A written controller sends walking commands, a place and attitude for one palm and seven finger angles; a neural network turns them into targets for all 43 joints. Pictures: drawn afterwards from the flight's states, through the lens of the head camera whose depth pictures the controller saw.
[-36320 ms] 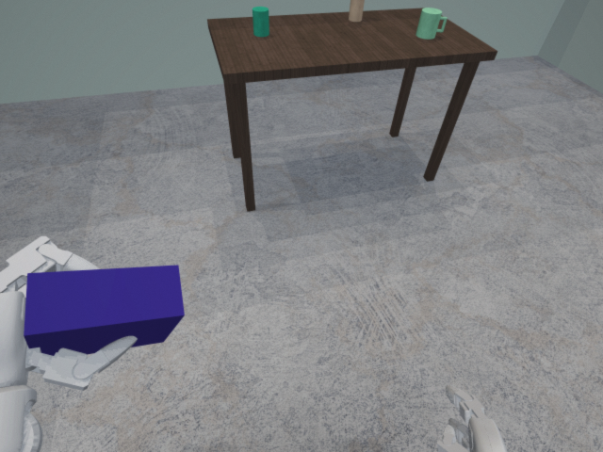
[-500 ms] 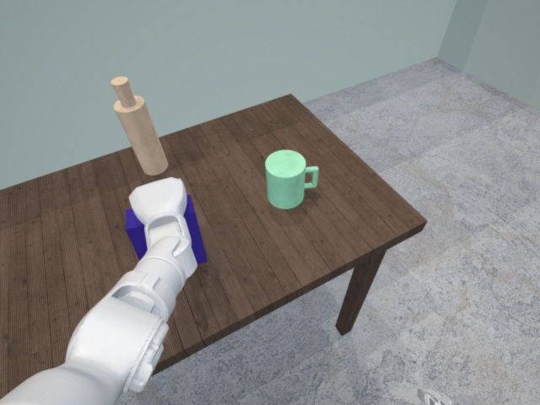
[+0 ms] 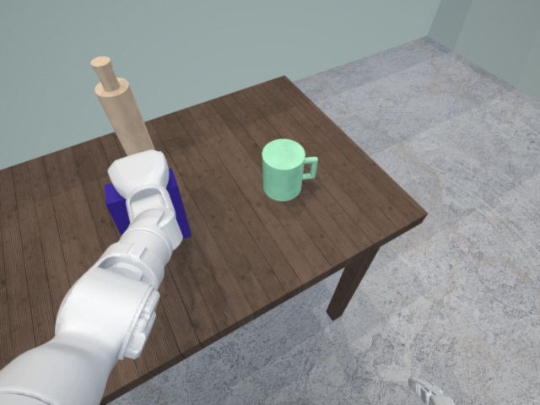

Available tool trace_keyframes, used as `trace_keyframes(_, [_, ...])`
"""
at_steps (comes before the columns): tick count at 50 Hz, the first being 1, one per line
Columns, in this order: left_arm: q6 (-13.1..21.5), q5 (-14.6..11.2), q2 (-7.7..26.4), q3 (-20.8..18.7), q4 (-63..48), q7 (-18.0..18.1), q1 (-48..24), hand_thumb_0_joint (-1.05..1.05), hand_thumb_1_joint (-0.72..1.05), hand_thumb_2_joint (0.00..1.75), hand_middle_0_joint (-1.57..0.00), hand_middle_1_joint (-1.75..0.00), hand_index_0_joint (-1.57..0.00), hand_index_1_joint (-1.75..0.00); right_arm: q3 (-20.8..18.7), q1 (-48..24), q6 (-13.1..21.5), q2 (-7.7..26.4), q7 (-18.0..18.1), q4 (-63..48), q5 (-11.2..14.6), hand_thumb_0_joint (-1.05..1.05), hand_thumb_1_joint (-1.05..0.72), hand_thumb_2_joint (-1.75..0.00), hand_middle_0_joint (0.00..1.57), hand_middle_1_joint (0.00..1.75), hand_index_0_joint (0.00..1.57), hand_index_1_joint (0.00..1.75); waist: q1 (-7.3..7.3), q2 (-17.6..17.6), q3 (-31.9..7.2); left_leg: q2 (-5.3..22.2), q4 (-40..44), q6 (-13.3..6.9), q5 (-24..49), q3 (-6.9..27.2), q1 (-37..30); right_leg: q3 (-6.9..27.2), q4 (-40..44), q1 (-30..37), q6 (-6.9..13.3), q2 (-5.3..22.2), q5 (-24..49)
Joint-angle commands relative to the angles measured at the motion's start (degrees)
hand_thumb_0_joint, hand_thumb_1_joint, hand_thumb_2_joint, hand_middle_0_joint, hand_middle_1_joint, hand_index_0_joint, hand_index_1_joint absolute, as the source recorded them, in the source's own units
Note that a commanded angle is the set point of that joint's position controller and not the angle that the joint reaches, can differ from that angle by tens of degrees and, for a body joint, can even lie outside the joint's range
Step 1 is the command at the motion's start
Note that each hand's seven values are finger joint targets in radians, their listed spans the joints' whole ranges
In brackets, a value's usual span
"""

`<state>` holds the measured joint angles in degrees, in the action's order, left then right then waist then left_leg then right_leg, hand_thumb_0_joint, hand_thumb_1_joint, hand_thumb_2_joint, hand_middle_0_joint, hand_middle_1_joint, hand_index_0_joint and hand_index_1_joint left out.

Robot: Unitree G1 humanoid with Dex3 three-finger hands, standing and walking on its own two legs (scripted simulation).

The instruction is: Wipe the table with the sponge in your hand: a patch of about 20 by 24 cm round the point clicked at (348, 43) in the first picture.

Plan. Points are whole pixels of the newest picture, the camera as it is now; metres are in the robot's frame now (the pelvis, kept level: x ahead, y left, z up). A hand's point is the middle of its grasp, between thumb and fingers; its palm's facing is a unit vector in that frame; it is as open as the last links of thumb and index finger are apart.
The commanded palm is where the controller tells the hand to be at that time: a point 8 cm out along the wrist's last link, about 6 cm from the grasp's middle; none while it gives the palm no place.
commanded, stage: wipe forward along the third lane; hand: left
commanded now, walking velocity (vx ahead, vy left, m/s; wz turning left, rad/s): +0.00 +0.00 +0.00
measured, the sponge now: (154, 220) +0.43 +0.20 -0.02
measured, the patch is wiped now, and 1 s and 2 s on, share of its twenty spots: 0.95 1.00 1.00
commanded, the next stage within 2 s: wipe back along the third lane in 0.12 s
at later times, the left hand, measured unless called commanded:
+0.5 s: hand (143, 191) +0.47 +0.21 +0.02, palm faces -0.04 -0.01 -1.00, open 9.7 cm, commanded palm +0.43 +0.20 +0.06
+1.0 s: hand (149, 205) +0.43 +0.19 +0.03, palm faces -0.01 -0.04 -1.00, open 9.7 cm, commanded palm +0.38 +0.16 +0.06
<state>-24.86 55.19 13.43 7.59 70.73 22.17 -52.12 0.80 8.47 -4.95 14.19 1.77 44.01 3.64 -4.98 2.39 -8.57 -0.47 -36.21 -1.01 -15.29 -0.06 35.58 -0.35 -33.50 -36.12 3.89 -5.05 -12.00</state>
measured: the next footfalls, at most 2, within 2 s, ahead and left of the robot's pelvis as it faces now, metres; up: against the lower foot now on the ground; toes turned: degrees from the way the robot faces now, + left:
none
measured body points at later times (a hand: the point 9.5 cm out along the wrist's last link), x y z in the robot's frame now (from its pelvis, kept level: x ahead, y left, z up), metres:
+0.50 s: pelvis +0.01 +0.03 +0.00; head +0.07 +0.03 +0.45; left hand +0.46 +0.20 +0.08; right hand +0.07 -0.23 -0.14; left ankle +0.02 +0.11 -0.72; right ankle +0.03 -0.07 -0.72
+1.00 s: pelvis +0.05 +0.04 +0.01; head +0.06 +0.04 +0.46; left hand +0.43 +0.19 +0.08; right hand +0.25 -0.17 -0.10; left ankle +0.02 +0.11 -0.72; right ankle +0.03 -0.07 -0.72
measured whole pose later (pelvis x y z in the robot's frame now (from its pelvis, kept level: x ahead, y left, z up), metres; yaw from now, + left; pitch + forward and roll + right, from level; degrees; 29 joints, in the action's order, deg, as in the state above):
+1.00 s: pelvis +0.05 +0.04 +0.01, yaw +1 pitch +11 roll -2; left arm -33.7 52.5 1.2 24.3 54.8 25.5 -38.8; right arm -1.5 2.1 -13.7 12.1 -4.3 42.8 3.3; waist 2.8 1.8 -10.7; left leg -3.0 -33.6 -3.9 -18.5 0.5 26.0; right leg -0.5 -30.0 -25.5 1.3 -2.6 -15.4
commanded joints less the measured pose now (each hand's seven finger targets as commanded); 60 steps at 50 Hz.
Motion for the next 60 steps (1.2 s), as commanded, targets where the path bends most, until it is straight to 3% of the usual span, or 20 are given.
trace_keyframes(1, [-1.6,3.6,16.0,-1.0,-4.0,2.6,-21.6,0.0,0.1,1.3,-1.2,-1.6,-1.2,-1.6,-2.3,0.9,1.8,7.7,0.3,-5.2,-0.4,0.0,-0.9,-0.9,0.2,0.3,0.2,0.3,-1.31,-4.7,-18.2,-0.2,3.0,-1.7,1.8,-0.3,-1.6,4.6,4.6,16.1,-2.5,4.8,8.9])
trace_keyframes(3, [-1.7,3.7,15.4,-0.9,-2.8,2.5,-21.0,0.0,0.1,1.3,-1.2,-1.6,-1.2,-1.6,-2.4,1.8,1.8,7.9,-0.1,-4.9,-0.4,0.0,-0.9,-0.9,0.2,0.3,0.2,0.3,-1.32,-4.9,-18.6,-0.1,2.7,-1.7,2.5,-0.5,-1.9,4.5,4.5,16.0,-2.4,4.6,10.0])
trace_keyframes(5, [-1.3,3.5,17.6,-2.5,-2.9,2.7,-21.1,0.0,0.1,1.3,-1.2,-1.6,-1.2,-1.6,-2.6,2.2,1.9,8.2,-0.3,-5.2,-0.5,0.0,-0.9,-0.9,0.2,0.3,0.2,0.3,-0.98,-5.3,-19.9,-0.1,2.7,-1.8,3.2,-0.2,-1.6,4.2,4.0,16.8,-2.4,4.4,10.6])
trace_keyframes(10, [-1.1,4.2,17.9,-2.6,-0.6,2.8,-21.8,0.0,0.1,1.3,-1.2,-1.6,-1.2,-1.6,-2.9,3.7,2.3,8.6,-0.9,-4.6,-0.6,0.0,-0.9,-0.9,0.2,0.3,0.2,0.3,-1.25,-3.7,-18.5,0.1,2.7,-1.8,2.7,0.1,-1.4,3.3,3.8,14.0,-2.1,3.9,8.5])
trace_keyframes(11, [-0.9,4.1,16.3,-1.5,-0.9,2.7,-22.3,0.0,0.1,1.3,-1.2,-1.6,-1.2,-1.6,-2.9,3.9,2.4,8.5,-1.0,-4.6,-0.6,0.0,-0.9,-0.9,0.2,0.3,0.2,0.3,-1.51,-3.2,-18.8,0.3,2.8,-1.7,2.8,0.1,-2.0,2.9,3.7,13.1,-2.0,3.8,8.2])
trace_keyframes(15, [0.1,2.9,11.8,-1.1,-1.0,3.0,-17.4,0.0,0.1,1.3,-1.2,-1.6,-1.2,-1.6,-3.6,4.2,2.7,8.1,-1.9,-5.0,-0.7,0.0,-0.9,-0.9,0.2,0.3,0.2,0.3,0.05,-3.4,-20.3,0.7,3.0,-1.7,5.5,0.6,-4.8,1.7,3.2,12.7,-1.5,3.1,8.7])
trace_keyframes(18, [-0.1,1.4,6.2,1.6,-1.4,3.7,-16.2,0.0,0.1,1.3,-1.2,-1.6,-1.2,-1.6,-3.8,3.4,2.6,7.6,-2.6,-4.9,-0.4,0.0,-0.9,-0.9,0.2,0.3,0.2,0.3,0.03,-4.1,-18.9,1.0,3.7,-1.5,4.9,0.6,-5.9,1.0,3.9,11.1,-1.4,2.8,6.6])
trace_keyframes(23, [-2.0,-0.8,1.4,3.5,-1.2,4.9,-15.0,0.0,0.1,1.3,-1.2,-1.6,-1.2,-1.6,-3.8,1.4,2.3,7.2,-3.3,-4.3,-0.3,0.0,-0.9,-0.9,0.2,0.3,0.2,0.3,0.75,-4.4,-17.5,1.3,5.0,-1.3,6.0,0.8,-8.4,0.3,4.7,11.0,-1.1,2.6,6.4])
trace_keyframes(24, [-2.0,-1.0,1.9,2.5,-1.8,5.1,-15.1,0.0,0.1,1.3,-1.2,-1.6,-1.2,-1.6,-4.0,0.9,2.2,7.3,-3.4,-4.1,-0.3,0.0,-0.9,-0.9,0.2,0.3,0.2,0.3,1.14,-4.6,-18.9,1.4,5.1,-1.3,7.3,1.1,-9.4,0.2,4.3,11.9,-1.0,2.6,7.2])
trace_keyframes(27, [-3.0,-1.7,-0.3,3.9,-2.0,4.9,-12.4,0.0,0.1,1.3,-1.2,-1.6,-1.2,-1.6,-3.7,-0.4,1.4,7.0,-3.5,-4.5,-0.1,0.0,-0.9,-0.9,0.2,0.3,0.2,0.3,1.88,-5.5,-17.7,1.4,5.8,-1.1,7.7,1.0,-10.1,0.1,4.9,12.7,-0.9,2.6,7.3])
trace_keyframes(31, [-3.6,-2.2,-7.0,8.1,-4.3,4.4,-10.9,0.0,0.1,1.3,-1.2,-1.6,-1.2,-1.6,-3.9,-2.6,0.3,6.3,-4.0,-5.0,-0.1,0.0,-0.9,-0.9,0.2,0.3,0.2,0.3,2.15,-5.1,-17.0,1.8,5.8,-0.7,11.6,1.3,-14.0,-0.7,4.9,11.9,-0.4,2.4,9.7])
trace_keyframes(35, [-4.2,-3.1,-11.1,10.8,-7.2,4.0,-9.8,0.0,0.1,1.3,-1.2,-1.6,-1.2,-1.6,-4.0,-5.0,-1.2,5.6,-4.3,-5.5,-0.1,0.0,-0.9,-0.9,0.2,0.3,0.2,0.3,2.74,-4.2,-17.0,1.9,5.5,-0.3,15.5,1.6,-17.0,-1.2,4.5,12.4,0.0,2.5,12.5])
trace_keyframes(37, [-4.7,-3.1,-10.7,10.3,-7.9,3.9,-8.3,0.0,0.1,1.3,-1.2,-1.6,-1.2,-1.6,-4.0,-5.8,-2.1,5.6,-4.3,-5.5,-0.3,0.0,-0.9,-0.9,0.2,0.3,0.2,0.3,3.24,-5.8,-17.5,1.9,5.6,0.0,17.1,1.6,-17.6,-1.1,4.5,14.0,0.1,2.6,14.6])
trace_keyframes(42, [-6.2,-2.6,-16.0,15.4,-12.6,2.6,-4.5,0.0,0.1,1.3,-1.2,-1.6,-1.2,-1.6,-4.3,-8.3,-4.5,5.1,-5.2,-6.5,-0.6,0.0,-0.9,-0.9,0.2,0.3,0.2,0.3,3.98,-5.1,-17.9,2.5,4.4,0.6,26.0,2.7,-21.7,-1.8,3.4,14.3,0.6,2.7,18.9])
trace_keyframes(46, [-7.7,-3.2,-18.1,18.1,-18.5,1.1,2.2,0.0,0.1,1.3,-1.2,-1.6,-1.2,-1.6,-4.4,-10.7,-6.7,5.1,-5.9,-8.0,-0.7,0.0,-0.9,-0.9,0.2,0.3,0.2,0.3,5.09,-5.5,-18.9,2.9,3.1,0.8,33.9,3.3,-24.3,-1.8,2.6,16.5,0.7,3.0,23.6])
trace_keyframes(47, [-8.3,-3.1,-18.0,18.4,-19.5,0.7,3.6,0.0,0.1,1.3,-1.2,-1.6,-1.2,-1.6,-4.3,-11.2,-7.2,5.2,-6.1,-8.3,-0.6,0.0,-0.9,-0.9,0.2,0.3,0.2,0.3,5.27,-6.8,-18.4,2.7,3.3,0.5,33.2,3.1,-23.7,-1.8,2.8,17.6,0.7,3.1,24.5])
trace_keyframes(51, [-10.3,-2.0,-17.5,19.8,-23.8,-0.4,5.4,0.0,0.1,1.3,-1.2,-1.6,-1.2,-1.6,-3.8,-14.0,-8.6,5.1,-6.0,-9.4,-0.3,0.0,-0.9,-0.9,0.2,0.3,0.2,0.3,5.85,-5.0,-16.3,2.1,3.9,0.5,31.3,3.2,-23.5,-1.6,3.0,18.5,1.2,3.2,23.8])
trace_keyframes(53, [-11.1,-1.4,-18.0,20.9,-25.4,-1.0,6.9,0.0,0.1,1.3,-1.2,-1.6,-1.2,-1.6,-3.6,-14.8,-9.1,5.1,-6.1,-9.9,-0.2,0.0,-0.9,-0.9,0.2,0.3,0.2,0.3,6.16,-6.1,-15.9,1.8,4.3,0.5,29.9,3.3,-23.0,-1.7,3.0,19.3,1.4,3.1,23.3])
trace_keyframes(58, [-11.7,-0.8,-16.7,21.2,-27.7,-1.6,5.6,0.0,0.1,1.3,-1.2,-1.6,-1.2,-1.6,-3.0,-16.9,-9.6,5.0,-5.3,-10.5,0.0,0.0,-0.9,-0.9,0.2,0.3,0.2,0.3,5.76,-6.7,-13.8,0.9,5.5,0.0,22.9,2.8,-21.6,-1.1,3.9,20.0,1.7,3.1,20.9])
trace_keyframes(60, [-11.6,-1.1,-16.4,20.8,-28.7,-1.7,7.2,0.0,0.1,1.3,-1.2,-1.6,-1.2,-1.6,-2.8,-17.5,-9.7,5.0,-5.0,-11.1,0.0,0.0,-0.9,-0.9,0.2,0.3,0.2,0.3,6.38,-7.5,-13.9,0.6,5.9,-0.1,20.9,2.7,-21.0,-0.9,4.1,20.9,1.7,3.1,19.9])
